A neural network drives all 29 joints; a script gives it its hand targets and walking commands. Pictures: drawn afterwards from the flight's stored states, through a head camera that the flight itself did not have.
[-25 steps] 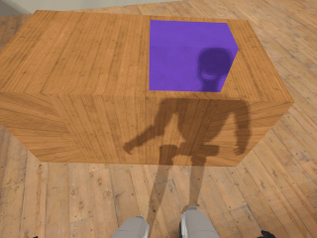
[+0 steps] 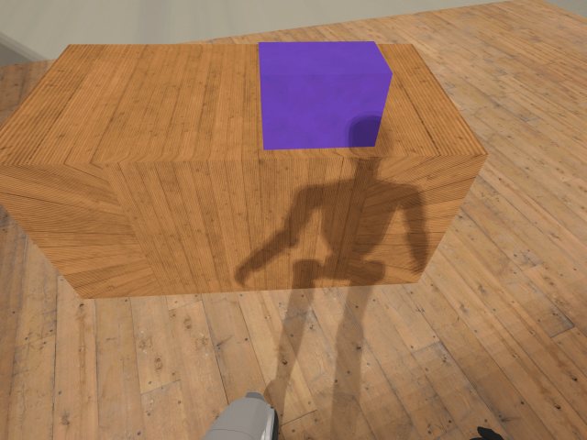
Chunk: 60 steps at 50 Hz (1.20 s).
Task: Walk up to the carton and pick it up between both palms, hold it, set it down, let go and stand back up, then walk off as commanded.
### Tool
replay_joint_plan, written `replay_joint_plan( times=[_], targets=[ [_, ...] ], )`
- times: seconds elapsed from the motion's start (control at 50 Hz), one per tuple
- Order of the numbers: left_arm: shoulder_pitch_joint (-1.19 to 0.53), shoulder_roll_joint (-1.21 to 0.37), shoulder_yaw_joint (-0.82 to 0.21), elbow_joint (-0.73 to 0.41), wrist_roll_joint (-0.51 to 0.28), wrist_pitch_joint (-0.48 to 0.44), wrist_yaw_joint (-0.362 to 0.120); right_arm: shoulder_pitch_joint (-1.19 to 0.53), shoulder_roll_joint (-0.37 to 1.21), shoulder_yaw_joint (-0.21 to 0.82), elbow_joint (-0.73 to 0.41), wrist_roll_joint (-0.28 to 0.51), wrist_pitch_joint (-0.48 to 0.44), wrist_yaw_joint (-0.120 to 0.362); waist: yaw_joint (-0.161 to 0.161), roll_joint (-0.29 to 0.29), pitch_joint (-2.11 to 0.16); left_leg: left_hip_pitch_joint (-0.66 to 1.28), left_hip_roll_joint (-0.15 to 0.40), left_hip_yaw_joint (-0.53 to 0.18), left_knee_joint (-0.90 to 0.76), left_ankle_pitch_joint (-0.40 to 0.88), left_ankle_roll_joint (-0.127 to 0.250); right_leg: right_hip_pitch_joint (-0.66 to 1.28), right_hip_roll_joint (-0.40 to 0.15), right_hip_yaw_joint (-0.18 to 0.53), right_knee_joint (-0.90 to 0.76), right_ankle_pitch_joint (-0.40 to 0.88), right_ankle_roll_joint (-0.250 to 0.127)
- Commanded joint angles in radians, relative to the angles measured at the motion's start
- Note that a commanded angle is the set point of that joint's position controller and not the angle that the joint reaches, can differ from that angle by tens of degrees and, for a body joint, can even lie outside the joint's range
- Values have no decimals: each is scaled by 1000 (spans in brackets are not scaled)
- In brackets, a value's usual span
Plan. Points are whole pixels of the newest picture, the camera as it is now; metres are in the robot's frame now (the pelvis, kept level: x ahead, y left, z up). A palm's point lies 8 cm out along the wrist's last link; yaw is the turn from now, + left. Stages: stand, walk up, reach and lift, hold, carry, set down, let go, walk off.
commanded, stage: walk off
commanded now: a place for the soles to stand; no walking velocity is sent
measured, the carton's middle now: (318, 96) +0.90 -0.03 +0.01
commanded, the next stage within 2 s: none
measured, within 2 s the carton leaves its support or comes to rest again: neither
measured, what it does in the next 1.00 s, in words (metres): steps on the spot: left foot, then right foot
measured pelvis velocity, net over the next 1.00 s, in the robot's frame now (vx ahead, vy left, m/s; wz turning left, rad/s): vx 0.05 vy -0.07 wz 0.02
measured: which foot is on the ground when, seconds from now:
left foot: up 0.00-0.26, down 0.28-0.80, up 0.82-1.00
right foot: down 0.00-0.30, up 0.32-0.74, down 0.76-1.00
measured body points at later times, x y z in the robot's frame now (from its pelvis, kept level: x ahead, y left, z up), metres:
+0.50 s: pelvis -0.03 +0.02 +0.02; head -0.04 +0.07 +0.46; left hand +0.01 +0.35 -0.13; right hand +0.06 -0.30 -0.04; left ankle -0.03 +0.11 -0.70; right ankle -0.01 -0.15 -0.65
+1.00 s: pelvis +0.05 -0.07 +0.01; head +0.05 -0.09 +0.46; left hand +0.08 +0.27 -0.08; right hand +0.15 -0.37 -0.11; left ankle +0.02 +0.08 -0.64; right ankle +0.05 -0.19 -0.70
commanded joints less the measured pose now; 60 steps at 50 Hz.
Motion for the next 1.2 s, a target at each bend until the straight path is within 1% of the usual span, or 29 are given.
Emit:
replay_joint_plan(
  times=[0.0,0.06,0.16,0.2,0.24,0.26,0.28,0.3,0.32,0.4,0.54,0.6,0.66,0.7,0.72,0.74,0.76,0.78,0.8,0.82,0.84,0.9,1.02,1.06,1.08,1.1,1.12,1.14,1.18],
  targets=[
    [-281,257,69,-160,136,-29,24,70,-295,-222,17,27,-35,-48,-61,-186,131,-3,-58,-229,606,-124,-55,-622,-404,567,-709,-353,-165],
    [-241,190,61,-163,119,-44,17,147,-300,-205,16,31,-50,-29,-62,-173,20,31,-59,-119,554,-98,-53,-385,-248,345,-572,-138,-145],
    [-89,240,81,-153,129,-50,-13,87,-279,-180,-17,37,-87,-19,2,-228,-2,6,39,2,118,-200,-29,-157,-316,383,-570,-267,-142],
    [-108,240,76,-157,129,-40,-25,190,-271,-181,6,35,-107,-16,-27,-234,-52,253,79,-11,-75,-250,6,-275,-317,349,-481,-258,-146],
    [-64,161,52,-150,120,-37,-32,372,-253,-200,36,19,-137,-34,-132,-63,-140,562,141,-138,-349,-176,2,-413,-205,183,-70,-109,-76],
    [-2,69,37,-162,113,-35,-35,395,-288,-212,29,8,-148,-47,-134,119,-154,576,275,-379,-487,-396,-16,-496,-64,52,254,-41,-16],
    [-17,64,43,-189,108,-37,-29,318,-332,-213,-15,6,-152,-48,-96,130,-93,492,398,-731,-548,-557,-8,-652,-17,129,449,-20,31],
    [-34,147,54,-202,109,-38,-27,288,-326,-209,-54,33,-152,-47,-88,8,-70,396,459,-871,-604,-628,18,-636,-54,231,401,59,45],
    [-72,179,61,-200,106,-50,-27,270,-333,-206,-44,33,-157,-51,-85,-58,-16,309,446,-832,-610,-512,5,-568,-71,285,399,104,40],
    [53,145,57,-120,100,-68,-29,191,-270,-183,-15,33,-179,-47,-22,76,-67,393,328,-481,-466,-32,-46,-532,-103,222,351,207,55],
    [-49,169,41,-117,86,-88,-6,229,-314,-184,-40,24,-169,-18,-100,206,-83,436,328,-486,-472,-158,108,-634,-145,148,256,180,80],
    [-91,164,30,-112,87,-106,-3,235,-325,-183,-23,22,-171,-13,-112,175,-90,471,350,-452,-434,72,137,-622,-177,101,169,150,84],
    [-75,162,20,-115,80,-138,1,140,-344,-172,-35,22,-169,-2,-68,221,-147,387,349,-358,-340,261,204,-449,-197,22,45,122,67],
    [23,145,25,-74,76,-155,8,69,-312,-146,-40,23,-161,6,20,136,-200,285,288,-226,-160,473,153,-190,-174,-20,-190,175,40],
    [146,151,34,-22,75,-163,17,33,-261,-129,-46,27,-152,7,93,26,-270,166,191,-111,64,421,84,33,-148,7,-327,258,16],
    [241,226,52,-3,84,-169,32,45,-193,-114,-55,20,-142,2,115,-141,-306,-22,92,-39,331,173,11,193,-244,246,-352,387,-4],
    [200,270,50,-33,89,-169,46,82,-116,-89,-49,28,-135,-9,82,-293,-249,-227,-41,-39,428,-207,-43,229,-374,564,-402,496,-49],
    [96,308,49,-81,75,-165,39,127,-187,-115,-64,29,-129,-19,16,-271,-262,-207,-11,-82,416,-263,-34,180,-463,749,-472,534,-134],
    [60,293,48,-77,75,-163,35,80,-220,-127,-45,26,-136,-21,21,-212,-188,-190,48,-51,445,-229,-18,69,-484,722,-457,512,-237],
    [39,266,38,-84,67,-160,35,51,-225,-131,-51,31,-139,-15,17,-192,-116,-154,64,-39,459,-196,-13,-23,-448,621,-449,564,-237],
    [5,233,23,-80,61,-159,37,54,-229,-130,-32,38,-133,-7,-1,-171,-53,-123,64,-32,439,-183,-13,-94,-388,489,-441,516,-193],
    [8,220,17,-75,68,-151,40,34,-237,-138,-35,39,-111,15,8,-172,-12,-58,77,-26,344,-133,-20,-160,-325,414,-448,425,-145],
    [-28,220,3,-70,70,-145,54,15,-197,-124,-33,49,-109,13,5,-199,-95,61,91,-14,-10,-185,-19,-58,-313,308,-272,851,-154],
    [-58,196,-8,-66,54,-139,58,65,-168,-121,-10,45,-123,10,-37,-169,-132,187,86,-27,-268,-50,12,-90,-262,248,-125,994,-92],
    [-96,188,-18,-86,39,-135,54,142,-195,-134,10,39,-132,6,-78,-115,-231,380,128,-94,-345,234,25,-165,-228,178,-35,890,-54],
    [-102,145,-20,-99,29,-136,57,189,-270,-158,20,14,-134,-1,-92,60,-285,497,250,-292,-338,491,53,-285,-165,128,108,685,7],
    [-70,127,-14,-80,23,-128,61,168,-296,-157,-5,21,-135,-2,-67,85,-274,453,404,-511,-366,586,139,-334,-72,46,178,215,59],
    [-79,182,2,-61,31,-115,66,137,-298,-154,-2,25,-130,0,-57,45,-230,383,441,-544,-331,594,236,-327,-70,65,206,-94,45],
    [-69,170,3,-68,35,-113,67,105,-276,-144,-9,19,-124,2,-39,72,-165,292,428,-487,-338,538,251,-335,-72,78,235,-132,25]
  ],
)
